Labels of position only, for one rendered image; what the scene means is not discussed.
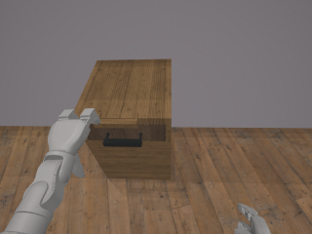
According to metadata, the left robot hand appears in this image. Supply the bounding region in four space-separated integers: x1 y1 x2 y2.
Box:
48 108 100 178

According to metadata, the handle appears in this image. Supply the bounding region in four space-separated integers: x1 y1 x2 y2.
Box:
93 118 138 129
102 133 142 147

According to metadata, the right robot hand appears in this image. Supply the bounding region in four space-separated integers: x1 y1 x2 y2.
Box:
234 203 271 234

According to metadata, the cabinet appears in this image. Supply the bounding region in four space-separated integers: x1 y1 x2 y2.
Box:
74 58 172 180

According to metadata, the robot left forearm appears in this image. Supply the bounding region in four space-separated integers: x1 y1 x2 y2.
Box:
0 150 76 234

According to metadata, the drawer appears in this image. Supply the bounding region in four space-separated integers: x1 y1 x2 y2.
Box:
88 124 167 141

